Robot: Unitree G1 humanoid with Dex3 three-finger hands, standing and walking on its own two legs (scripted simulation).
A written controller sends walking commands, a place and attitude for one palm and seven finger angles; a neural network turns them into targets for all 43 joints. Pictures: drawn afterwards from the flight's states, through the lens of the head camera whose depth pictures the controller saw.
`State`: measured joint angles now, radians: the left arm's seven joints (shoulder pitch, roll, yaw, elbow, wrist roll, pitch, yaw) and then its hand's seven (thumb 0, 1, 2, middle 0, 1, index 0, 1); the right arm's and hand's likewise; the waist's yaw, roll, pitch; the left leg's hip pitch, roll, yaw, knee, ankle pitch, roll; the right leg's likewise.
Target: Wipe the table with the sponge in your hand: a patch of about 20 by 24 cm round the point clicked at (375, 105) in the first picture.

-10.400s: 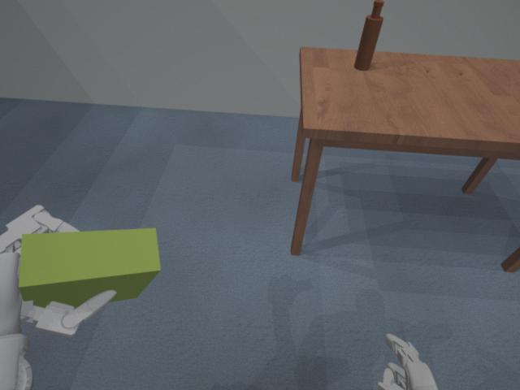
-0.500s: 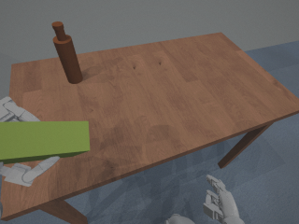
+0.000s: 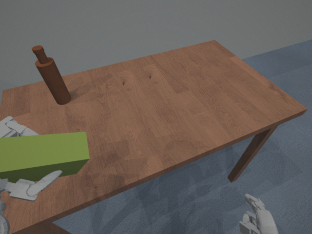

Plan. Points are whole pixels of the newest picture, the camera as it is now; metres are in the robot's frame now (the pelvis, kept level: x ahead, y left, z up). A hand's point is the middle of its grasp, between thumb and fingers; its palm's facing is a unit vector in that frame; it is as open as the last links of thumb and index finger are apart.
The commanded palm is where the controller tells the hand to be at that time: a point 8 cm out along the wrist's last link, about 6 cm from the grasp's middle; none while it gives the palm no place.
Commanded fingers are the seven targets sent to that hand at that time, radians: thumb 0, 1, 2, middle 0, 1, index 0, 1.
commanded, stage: come to a stop and stand still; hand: left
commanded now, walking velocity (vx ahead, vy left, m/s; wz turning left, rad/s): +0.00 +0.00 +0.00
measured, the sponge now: (58, 158) +0.23 +0.20 +0.16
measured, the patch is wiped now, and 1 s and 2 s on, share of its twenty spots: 0.00 0.00 0.00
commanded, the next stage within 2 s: look again from close up in 0.98 s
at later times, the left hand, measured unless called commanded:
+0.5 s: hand out of the picture +0.20 +0.30 +0.15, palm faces +0.33 -0.85 -0.42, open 9.3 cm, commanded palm +0.14 +0.33 +0.17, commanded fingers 0.00 0.10 1.30 -1.20 -1.60 -1.20 -1.60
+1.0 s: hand out of the picture +0.21 +0.32 +0.17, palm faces +0.35 -0.85 -0.38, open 9.3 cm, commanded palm +0.15 +0.36 +0.17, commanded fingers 0.00 0.10 1.30 -1.20 -1.60 -1.20 -1.60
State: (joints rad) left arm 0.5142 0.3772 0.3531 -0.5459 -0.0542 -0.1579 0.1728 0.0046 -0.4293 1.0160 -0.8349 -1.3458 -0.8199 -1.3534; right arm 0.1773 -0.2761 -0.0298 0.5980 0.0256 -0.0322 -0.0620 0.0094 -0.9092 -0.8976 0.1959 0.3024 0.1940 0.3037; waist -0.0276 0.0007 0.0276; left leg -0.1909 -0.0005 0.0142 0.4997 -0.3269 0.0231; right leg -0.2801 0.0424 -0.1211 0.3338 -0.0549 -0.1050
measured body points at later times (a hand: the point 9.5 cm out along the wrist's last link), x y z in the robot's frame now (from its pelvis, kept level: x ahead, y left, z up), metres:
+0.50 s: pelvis -0.03 +0.06 -0.01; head -0.03 +0.08 +0.44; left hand +0.18 +0.34 +0.17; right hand +0.11 -0.16 -0.09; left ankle -0.02 +0.14 -0.74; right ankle +0.03 -0.05 -0.74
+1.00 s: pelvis -0.01 +0.08 +0.00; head +0.00 +0.11 +0.44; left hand +0.18 +0.36 +0.19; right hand +0.17 -0.13 -0.07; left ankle -0.02 +0.14 -0.74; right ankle +0.03 -0.05 -0.74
